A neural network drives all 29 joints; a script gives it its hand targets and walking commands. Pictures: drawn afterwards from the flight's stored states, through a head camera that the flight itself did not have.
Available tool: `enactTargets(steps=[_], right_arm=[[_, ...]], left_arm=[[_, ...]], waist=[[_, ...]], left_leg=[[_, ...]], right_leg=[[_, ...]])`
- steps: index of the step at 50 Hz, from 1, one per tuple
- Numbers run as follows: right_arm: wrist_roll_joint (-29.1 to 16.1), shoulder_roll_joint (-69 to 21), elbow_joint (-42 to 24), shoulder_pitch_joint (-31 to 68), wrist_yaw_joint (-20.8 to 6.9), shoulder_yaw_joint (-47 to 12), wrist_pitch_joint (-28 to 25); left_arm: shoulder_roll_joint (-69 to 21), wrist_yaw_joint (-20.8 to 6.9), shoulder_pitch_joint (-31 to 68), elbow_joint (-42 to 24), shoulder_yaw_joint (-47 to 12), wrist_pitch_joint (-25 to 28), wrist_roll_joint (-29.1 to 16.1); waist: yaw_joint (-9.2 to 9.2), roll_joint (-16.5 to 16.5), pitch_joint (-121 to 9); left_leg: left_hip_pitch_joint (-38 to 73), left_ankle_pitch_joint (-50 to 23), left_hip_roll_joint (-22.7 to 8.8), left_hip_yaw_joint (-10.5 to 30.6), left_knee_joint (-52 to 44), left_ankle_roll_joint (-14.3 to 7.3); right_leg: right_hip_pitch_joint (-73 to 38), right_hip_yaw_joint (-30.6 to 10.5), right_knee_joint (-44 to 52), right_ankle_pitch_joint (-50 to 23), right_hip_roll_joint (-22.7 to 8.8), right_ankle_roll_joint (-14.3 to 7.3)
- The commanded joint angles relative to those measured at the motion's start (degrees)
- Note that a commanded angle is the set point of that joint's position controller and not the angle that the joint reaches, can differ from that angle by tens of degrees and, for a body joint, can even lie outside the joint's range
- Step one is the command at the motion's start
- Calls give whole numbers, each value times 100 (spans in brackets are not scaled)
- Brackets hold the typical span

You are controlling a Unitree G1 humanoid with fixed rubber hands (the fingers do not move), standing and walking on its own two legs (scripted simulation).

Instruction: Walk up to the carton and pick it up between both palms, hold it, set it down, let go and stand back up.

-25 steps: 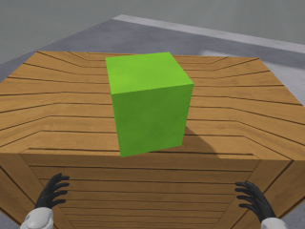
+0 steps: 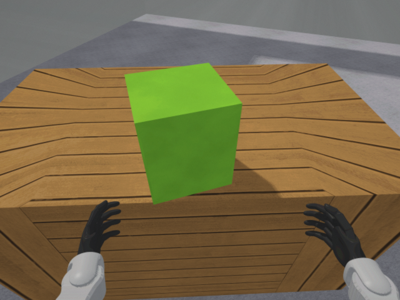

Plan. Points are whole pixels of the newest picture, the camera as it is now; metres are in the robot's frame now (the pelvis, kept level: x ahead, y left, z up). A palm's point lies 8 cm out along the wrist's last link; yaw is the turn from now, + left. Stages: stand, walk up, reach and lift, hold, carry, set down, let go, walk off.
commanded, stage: reach and lift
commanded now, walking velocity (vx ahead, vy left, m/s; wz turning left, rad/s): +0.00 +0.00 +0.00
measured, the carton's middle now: (181, 132) +0.48 +0.07 +0.09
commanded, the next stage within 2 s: none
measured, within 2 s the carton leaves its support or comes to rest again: neither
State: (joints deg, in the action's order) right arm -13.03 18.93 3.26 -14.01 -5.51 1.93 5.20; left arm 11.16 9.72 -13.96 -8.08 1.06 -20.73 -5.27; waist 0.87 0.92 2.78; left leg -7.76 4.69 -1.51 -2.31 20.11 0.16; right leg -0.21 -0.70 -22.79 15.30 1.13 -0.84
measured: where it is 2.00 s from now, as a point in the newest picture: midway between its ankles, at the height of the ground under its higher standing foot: outside the picture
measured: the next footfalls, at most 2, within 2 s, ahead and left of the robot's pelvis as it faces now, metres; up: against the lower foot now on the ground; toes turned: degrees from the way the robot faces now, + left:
none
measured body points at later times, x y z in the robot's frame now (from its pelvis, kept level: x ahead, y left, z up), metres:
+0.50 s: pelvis +0.01 +0.00 +0.00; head -0.01 +0.00 +0.45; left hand +0.27 +0.20 +0.11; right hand +0.25 -0.23 +0.08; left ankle +0.08 +0.13 -0.74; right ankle -0.02 -0.11 -0.74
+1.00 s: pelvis +0.02 -0.01 +0.00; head -0.01 -0.01 +0.45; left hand +0.31 +0.21 +0.17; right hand +0.34 -0.21 +0.15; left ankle +0.08 +0.13 -0.74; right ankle -0.02 -0.11 -0.74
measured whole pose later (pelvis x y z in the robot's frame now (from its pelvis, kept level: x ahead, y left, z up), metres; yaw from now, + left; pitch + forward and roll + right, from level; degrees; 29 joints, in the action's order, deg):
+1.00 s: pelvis +0.02 -0.01 +0.00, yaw +0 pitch -6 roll +1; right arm -23.6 21.3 -1.8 13.1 5.0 -1.4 24.3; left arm 11.2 9.5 11.0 -20.3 9.1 -46.7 -6.6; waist -0.1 0.6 2.8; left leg -7.8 5.3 -1.8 -2.4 19.2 1.1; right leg 0.0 -0.7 -22.2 16.0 1.4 -1.4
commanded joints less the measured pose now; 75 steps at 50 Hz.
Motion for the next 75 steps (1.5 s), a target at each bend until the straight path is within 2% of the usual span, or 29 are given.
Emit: enactTargets(steps=[1, 3, 5, 8, 13, 15, 19, 24, 26, 27, 28, 33, 37, 38, 43, 45, 49, 52, 55, 59, 61, 62, 64, 65, 66, 68, 71, 74, 75], right_arm=[[-645, 578, -1941, 625, 223, -222, 164], [-655, 563, -2040, 709, 233, -190, 218], [-696, 634, -2108, 767, 222, -108, 269], [-766, 627, -2080, 789, 247, -143, 376], [-861, 587, -2759, 1187, 418, -204, 439], [-864, 590, -2796, 1368, 476, -213, 494], [-830, 513, -2460, 1702, 560, -260, 779], [-1044, 588, -2656, 2480, 751, -424, 969], [-1075, 597, -2542, 2711, 840, -507, 1081], [-1090, 599, -2522, 2881, 882, -532, 1120], [-1121, 616, -2530, 2920, 934, -608, 1161], [-1278, 721, -2031, 3372, 1105, -811, 1386], [-1370, 757, -1520, 3864, 1127, -764, 1564], [-1370, 807, -1440, 4016, 1136, -728, 1584], [-1412, 813, -841, 4367, 1131, -752, 1783], [-1427, 898, -587, 4798, 1070, -660, 1840], [-1480, 960, -295, 5531, 1012, -699, 1820], [-1540, 1018, -98, 6044, 986, -770, 1789], [-1585, 1115, 110, 6473, 987, -832, 1760], [-1672, 1180, 835, 6676, 957, -940, 1789], [-1721, 1107, 998, 6839, 975, -1004, 1773], [-1765, 1110, 1066, 6949, 977, -1081, 1770], [-1807, 1099, 1243, 7141, 999, -1092, 1750], [-1807, 1168, 1347, 7341, 996, -1044, 1735], [-1805, 1108, 1238, 7500, 1016, -1095, 1731], [-1839, 1127, 1149, 7728, 1061, -1118, 1682], [-1855, 1102, 1458, 7999, 1097, -1170, 1657], [-1830, 1069, 1713, 8208, 1130, -1155, 1679], [-1822, 1098, 1757, 8179, 1139, -1136, 1650]], left_arm=[[-164, 150, 692, -2219, -74, -185, -131], [-241, 222, 812, -2594, -157, -213, -166], [-332, 273, 763, -2610, -214, -294, -191], [-406, 256, 678, -2302, -183, -527, -132], [-296, 297, 1151, -2899, -172, -672, -301], [-298, 333, 1372, -3030, -134, -742, -342], [-283, 340, 1743, -2781, 72, -1009, -250], [-235, 320, 2217, -2659, 399, -1441, -215], [-166, 272, 2365, -2300, 630, -1643, -150], [-157, 264, 2440, -2248, 686, -1726, -146], [-126, 232, 2489, -2259, 796, -1783, -171], [-37, 94, 2791, -2159, 1195, -2066, -65], [32, 10, 3277, -2090, 1231, -2202, -106], [43, -9, 3455, -2061, 1182, -2228, -141], [103, -78, 3737, -1735, 1302, -2380, -123], [124, -42, 4184, -1478, 1309, -2443, -64], [158, -6, 4547, -927, 1431, -2572, -36], [153, -13, 4942, -558, 1443, -2615, -29], [264, -34, 5280, -346, 1546, -2611, -14], [270, -40, 5637, -214, 1596, -2559, 108], [344, -71, 5826, -157, 1641, -2481, 97], [389, -81, 5921, -144, 1636, -2458, 102], [401, -98, 5998, 101, 1678, -2473, 138], [442, -109, 6259, 202, 1624, -2445, 91], [480, -128, 6302, 301, 1641, -2432, 32], [619, -119, 6518, 233, 1641, -2347, -10], [777, -127, 6868, 766, 1718, -2306, 1], [861, -111, 7196, 987, 1707, -2260, 3], [850, -109, 7165, 987, 1723, -2217, 88]], waist=[[-656, 166, -121], [-647, -17, -237], [-627, -111, -228], [-604, -20, -136], [-665, -50, -439], [-657, -82, -411], [-637, -206, -219], [-818, -259, -393], [-850, -42, -348], [-848, -71, -454], [-904, 59, -512], [-921, 49, -730], [-774, -109, -769], [-666, -118, -792], [-640, -211, -720], [-600, -296, -724], [-739, -127, -847], [-787, -124, -1001], [-851, 58, -1301], [-829, -100, -1530], [-860, 19, -1724], [-879, -43, -1782], [-886, -12, -1835], [-854, -87, -1861], [-914, 71, -1927], [-963, 49, -2157], [-998, 142, -2160], [-1015, 179, -2266], [-999, 125, -2371]], left_leg=[[2328, 347, 151, 44, -479, -18], [2158, 324, 47, 74, -595, 4], [1897, 450, -31, 87, -697, 7], [1822, 448, -37, 112, -768, 0], [1825, 172, -28, 61, -664, 41], [1800, 155, -34, 29, -648, 50], [1672, 421, -32, 7, -751, 31], [1626, 59, -13, -73, -690, -14], [1534, -28, 45, -121, -640, -80], [1576, -213, 55, -101, -593, -76], [1536, -435, 92, -152, -548, -92], [1696, -1101, 163, -191, -419, -48], [1710, -974, 144, -154, -430, 12], [1705, -879, 154, -144, -413, 18], [1588, -767, 120, -126, -430, 40], [1419, -344, 96, -82, -492, 42], [1287, -151, 94, -90, -491, -25], [1215, -250, 89, -97, -457, -19], [1221, -437, 110, -114, -402, -49], [1261, -838, 99, -107, -310, 37], [1306, -1008, 131, -138, -265, 11], [1285, -1111, 128, -134, -239, 37], [1242, -1150, 157, -138, -216, 23], [1210, -986, 156, -117, -227, 36], [1164, -981, 156, -118, -227, -5], [1070, -1014, 166, -148, -214, 10], [880, -979, 183, -142, -194, -13], [798, -855, 178, -156, -199, -10], [933, -1093, 159, -175, -175, 11]], right_leg=[[3019, -223, 1450, 557, -359, -220], [2728, -152, 1376, 399, -211, -183], [2482, -137, 1278, 356, -95, -163], [2364, -167, 1338, 321, -89, -173], [2298, -216, 1309, 165, -58, -120], [2340, -232, 1293, 187, -66, -142], [2322, -321, 1331, 437, -122, -144], [2117, -373, 1249, 112, -88, -93], [2048, -412, 1217, 14, -89, -39], [2009, -424, 1171, -172, -87, -41], [1912, -416, 1124, -462, -73, 18], [1679, -403, 1042, -1288, -16, 110], [1746, -372, 1090, -1130, 42, 58], [1792, -380, 1090, -1126, 22, 61], [1769, -378, 1112, -1024, 82, 41], [1843, -391, 1124, -558, 108, -9], [1823, -354, 1093, -481, 132, 26], [1747, -323, 996, -765, 150, 81], [1622, -334, 903, -1114, 168, 133], [1478, -295, 832, -1579, 203, 128], [1410, -339, 808, -1873, 189, 173], [1335, -344, 784, -1990, 195, 185], [1279, -353, 764, -2211, 188, 201], [1360, -354, 767, -2051, 172, 205], [1307, -414, 755, -2227, 114, 245], [1189, -442, 706, -2407, 106, 288], [1130, -434, 625, -2711, 76, 356], [1079, -461, 602, -2670, 57, 368], [1025, -399, 579, -2825, 111, 356]])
